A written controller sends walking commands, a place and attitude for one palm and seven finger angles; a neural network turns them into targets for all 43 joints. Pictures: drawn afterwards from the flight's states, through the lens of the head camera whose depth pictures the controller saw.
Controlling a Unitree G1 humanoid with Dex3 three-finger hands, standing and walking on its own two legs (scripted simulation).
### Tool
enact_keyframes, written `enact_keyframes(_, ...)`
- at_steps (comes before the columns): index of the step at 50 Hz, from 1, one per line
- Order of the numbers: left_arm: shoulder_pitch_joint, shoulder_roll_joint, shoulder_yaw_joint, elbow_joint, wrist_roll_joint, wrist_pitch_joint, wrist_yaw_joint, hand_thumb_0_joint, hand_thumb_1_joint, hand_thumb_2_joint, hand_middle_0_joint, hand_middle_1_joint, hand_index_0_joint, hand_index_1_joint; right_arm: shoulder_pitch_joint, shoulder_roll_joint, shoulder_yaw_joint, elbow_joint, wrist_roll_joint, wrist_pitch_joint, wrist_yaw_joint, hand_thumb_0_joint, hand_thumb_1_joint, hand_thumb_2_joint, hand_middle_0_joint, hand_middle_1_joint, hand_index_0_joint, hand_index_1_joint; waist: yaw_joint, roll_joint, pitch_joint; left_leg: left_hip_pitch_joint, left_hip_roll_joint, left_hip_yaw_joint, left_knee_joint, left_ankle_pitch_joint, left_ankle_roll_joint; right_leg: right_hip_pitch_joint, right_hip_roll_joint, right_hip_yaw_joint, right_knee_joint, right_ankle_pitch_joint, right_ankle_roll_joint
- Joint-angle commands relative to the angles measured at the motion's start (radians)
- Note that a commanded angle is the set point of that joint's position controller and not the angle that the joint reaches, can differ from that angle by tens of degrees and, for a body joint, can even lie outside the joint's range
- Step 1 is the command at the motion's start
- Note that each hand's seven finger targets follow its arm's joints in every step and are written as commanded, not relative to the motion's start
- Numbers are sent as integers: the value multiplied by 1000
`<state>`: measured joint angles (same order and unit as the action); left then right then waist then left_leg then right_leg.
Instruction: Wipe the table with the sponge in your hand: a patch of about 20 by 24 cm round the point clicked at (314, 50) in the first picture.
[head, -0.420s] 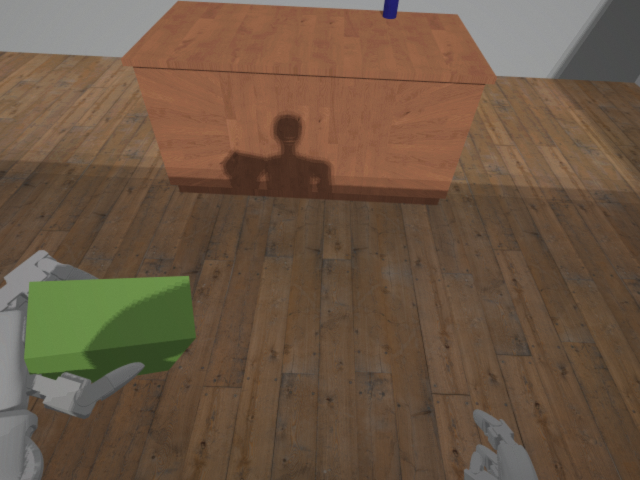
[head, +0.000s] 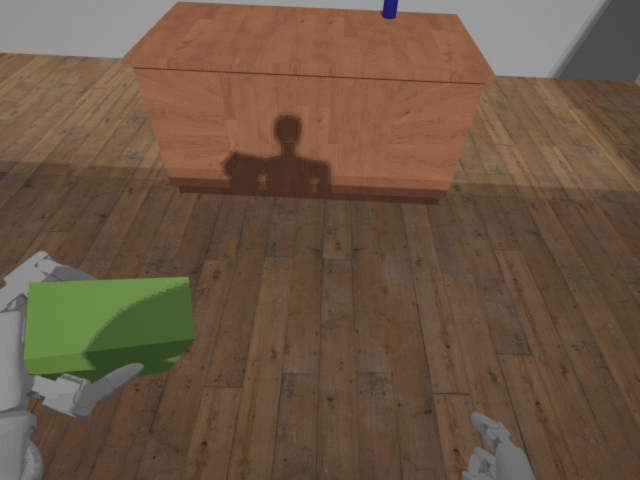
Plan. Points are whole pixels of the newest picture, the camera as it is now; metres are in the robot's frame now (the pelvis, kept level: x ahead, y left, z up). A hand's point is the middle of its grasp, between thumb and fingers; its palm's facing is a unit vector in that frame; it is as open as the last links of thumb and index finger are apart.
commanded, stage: walk to a spot facing it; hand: left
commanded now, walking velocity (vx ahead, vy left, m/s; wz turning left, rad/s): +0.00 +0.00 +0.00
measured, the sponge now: (134, 332) +0.23 +0.20 +0.13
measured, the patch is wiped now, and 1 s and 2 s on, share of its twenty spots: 0.00 0.00 0.00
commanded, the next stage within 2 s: none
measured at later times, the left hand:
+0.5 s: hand (69, 317) +0.23 +0.26 +0.15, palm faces +0.51 -0.79 -0.35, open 10.2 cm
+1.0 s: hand (149, 222) +0.35 +0.23 +0.16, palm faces +0.52 -0.72 -0.47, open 10.2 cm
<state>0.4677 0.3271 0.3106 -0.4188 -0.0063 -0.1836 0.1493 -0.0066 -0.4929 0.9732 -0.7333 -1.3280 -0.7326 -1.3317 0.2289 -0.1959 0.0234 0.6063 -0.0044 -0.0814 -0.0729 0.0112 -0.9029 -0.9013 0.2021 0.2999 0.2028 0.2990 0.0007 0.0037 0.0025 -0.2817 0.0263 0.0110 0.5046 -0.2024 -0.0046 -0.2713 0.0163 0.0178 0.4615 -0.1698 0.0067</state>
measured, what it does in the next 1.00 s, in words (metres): walks ahead: right foot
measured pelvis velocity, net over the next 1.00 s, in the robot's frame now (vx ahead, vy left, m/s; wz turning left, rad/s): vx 0.17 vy -0.04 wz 0.18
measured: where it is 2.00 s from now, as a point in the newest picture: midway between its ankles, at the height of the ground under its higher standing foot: (331, 414)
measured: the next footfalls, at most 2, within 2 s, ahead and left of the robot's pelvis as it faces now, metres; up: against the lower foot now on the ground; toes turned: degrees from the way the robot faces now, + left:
right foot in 0.94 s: +0.28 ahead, -0.12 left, +0.00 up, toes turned -2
left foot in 1.40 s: +0.38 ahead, +0.12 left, +0.00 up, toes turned +25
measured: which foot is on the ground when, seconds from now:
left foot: down 0.00-0.94, up 0.96-1.00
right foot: down 0.00-0.56, up 0.58-0.92, down 0.94-1.00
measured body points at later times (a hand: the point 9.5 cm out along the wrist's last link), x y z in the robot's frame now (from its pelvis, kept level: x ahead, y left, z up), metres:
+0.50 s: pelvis +0.04 +0.00 -0.01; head +0.03 +0.01 +0.44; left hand +0.19 +0.30 +0.17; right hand +0.19 -0.23 -0.11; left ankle +0.05 +0.11 -0.72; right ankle +0.05 -0.12 -0.74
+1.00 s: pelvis +0.17 -0.04 -0.02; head +0.20 -0.06 +0.43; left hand +0.32 +0.26 +0.18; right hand +0.37 -0.23 -0.13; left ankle +0.08 +0.09 -0.69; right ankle +0.24 -0.12 -0.74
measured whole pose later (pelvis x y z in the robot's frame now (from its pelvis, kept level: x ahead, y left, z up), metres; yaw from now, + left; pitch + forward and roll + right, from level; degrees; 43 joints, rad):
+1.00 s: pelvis +0.17 -0.04 -0.02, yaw +10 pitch -1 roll +0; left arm 0.42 0.37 0.35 -0.47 -0.01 -0.18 0.13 -0.01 -0.49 0.98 -0.74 -1.33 -0.74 -1.34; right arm 0.19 -0.18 0.01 0.65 -0.01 -0.07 -0.06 0.01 -0.90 -0.90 0.20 0.30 0.21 0.30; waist 0.00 0.04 0.07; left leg -0.33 0.08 0.01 1.01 -0.47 0.00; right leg -0.36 -0.06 -0.21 0.67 -0.27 -0.06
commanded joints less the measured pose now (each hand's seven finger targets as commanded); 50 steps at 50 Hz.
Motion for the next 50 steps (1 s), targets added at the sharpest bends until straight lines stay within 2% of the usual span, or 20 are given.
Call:
enact_keyframes(1,-90,168,111,-231,-6,-73,25,0,100,1300,-1200,-1600,-1200,-1600,-94,-120,-44,-159,5,-58,-6,0,-900,-900,200,300,200,300,0,44,-97,-33,48,-30,-123,-77,18,81,-49,52,-83,-46,-8)
enact_keyframes(9,-104,181,119,-255,-1,-61,34,0,100,1300,-1200,-1600,-1200,-1600,-97,-130,-54,-161,-2,-45,-15,0,-900,-900,200,300,200,300,-9,68,-53,-90,61,-82,-119,-430,60,-12,-78,54,-55,-422,-33)
enact_keyframes(14,-72,179,141,-266,1,-64,44,0,100,1300,-1200,-1600,-1200,-1600,-84,-131,-55,-145,-3,-47,-23,0,-900,-900,200,300,200,300,-14,163,-83,-71,169,-273,-158,-336,130,5,-31,-65,149,-269,-13)
enact_keyframes(16,-56,152,115,-229,6,-59,35,0,100,1300,-1200,-1600,-1200,-1600,-83,-128,-54,-143,-5,-39,-19,0,-900,-900,200,300,200,300,-12,167,-30,-187,150,-242,-150,-430,124,58,-48,-49,96,-331,-19)
enact_keyframes(18,-89,167,114,-229,8,-63,33,0,100,1300,-1200,-1600,-1200,-1600,-80,-117,-54,-140,-8,-37,-17,0,-900,-900,200,300,200,300,-11,34,5,-280,64,-116,5,-408,78,85,-140,86,-35,-443,-74)
enact_keyframes(20,-134,201,123,-237,6,-69,38,0,100,1300,-1200,-1600,-1200,-1600,-82,-101,-52,-130,-3,-41,-9,0,-900,-900,200,300,200,300,-5,-223,-2,-361,-19,40,320,-266,29,164,-348,362,-178,-462,-171)
enact_keyframes(21,-157,217,135,-252,4,-79,45,0,100,1300,-1200,-1600,-1200,-1600,-98,-108,-54,-127,-3,-48,-8,0,-900,-900,200,300,200,300,7,-201,-12,-376,4,33,404,-281,18,193,-412,398,-188,-361,-221)
enact_keyframes(23,-140,213,136,-257,13,-86,46,0,100,1300,-1200,-1600,-1200,-1600,-96,-96,-43,-119,-9,-40,-4,0,-900,-900,200,300,200,300,9,-121,10,-241,50,35,307,-274,22,69,-377,256,-157,-295,-210)
enact_keyframes(26,-133,211,146,-316,-6,-90,46,0,100,1300,-1200,-1600,-1200,-1600,-84,-91,-43,-131,-7,-35,-14,0,-900,-900,200,300,200,300,-21,-45,-62,98,-1,120,-21,-77,26,-12,-221,-9,90,-160,-98)
enact_keyframes(27,-134,200,148,-359,-12,-99,46,0,100,1300,-1200,-1600,-1200,-1600,-71,-117,-56,-138,-4,-42,-20,0,-900,-900,200,300,200,300,-31,147,-96,234,105,-65,-122,-93,88,-134,-137,-79,322,-129,-39)
enact_keyframes(28,-122,190,139,-370,-15,-113,49,0,100,1300,-1200,-1600,-1200,-1600,-74,-127,-61,-132,-2,-42,-15,0,-900,-900,200,300,200,300,-33,364,-103,333,322,-414,-205,-32,185,-327,-38,-132,552,-401,13)
enact_keyframes(29,-132,210,132,-331,0,-114,45,0,100,1300,-1200,-1600,-1200,-1600,-77,-109,-53,-124,-11,-52,-10,0,-900,-900,200,300,200,300,-36,331,-68,267,406,-586,-253,-109,245,-390,-74,-38,691,-441,0)
enact_keyframes(30,-156,199,126,-319,7,-108,40,0,100,1300,-1200,-1600,-1200,-1600,-73,-102,-56,-110,-11,-59,-3,0,-900,-900,200,300,200,300,-42,212,-12,233,420,-590,-250,-93,280,-445,-106,3,744,-400,4)
enact_keyframes(35,-80,156,103,-349,1,-90,25,0,100,1300,-1200,-1600,-1200,-1600,-60,-111,-69,-102,7,-84,11,0,-900,-900,200,300,200,300,-11,202,-60,228,279,-202,-206,79,202,-388,-121,-90,613,-226,31)
enact_keyframes(44,-78,178,143,-252,-10,-70,13,0,100,1300,-1200,-1600,-1200,-1600,-87,-103,-61,-121,-2,-67,-10,0,-900,-900,200,300,200,300,-1,192,-64,79,222,-9,-64,80,133,27,-31,-252,94,-106,29)
enact_keyframes(45,-77,184,143,-249,-9,-63,12,0,100,1300,-1200,-1600,-1200,-1600,-97,-98,-61,-121,2,-59,-11,0,-900,-900,200,300,200,300,11,139,-106,24,193,25,75,75,116,166,-40,-232,31,-92,18)
enact_keyframes(46,-83,212,159,-251,-2,-57,14,0,100,1300,-1200,-1600,-1200,-1600,-87,-84,-63,-119,7,-49,-8,0,-900,-900,200,300,200,300,15,-32,-156,-100,136,70,326,-2,89,304,-160,-64,-36,-131,-37)
enact_keyframes(47,-90,257,190,-260,1,-54,20,0,100,1300,-1200,-1600,-1200,-1600,-107,-64,-60,-143,8,-42,-4,0,-900,-900,200,300,200,300,22,-310,-168,-382,-13,119,655,-312,35,433,-420,380,-125,-27,-159)
enact_keyframes(48,-133,282,226,-286,-15,-67,25,0,100,1300,-1200,-1600,-1200,-1600,-136,-97,-63,-150,-2,-49,0,0,-900,-900,200,300,200,300,25,-246,-164,-426,6,-11,781,-339,22,364,-495,482,-184,-90,-192)
enact_keyframes(50,-57,263,214,-282,-24,-82,10,0,100,1300,-1200,-1600,-1200,-1600,-137,-104,-72,-128,5,-32,14,0,-900,-900,200,300,200,300,14,-155,-92,-466,65,-53,896,-231,-3,277,-483,411,-189,-187,-204)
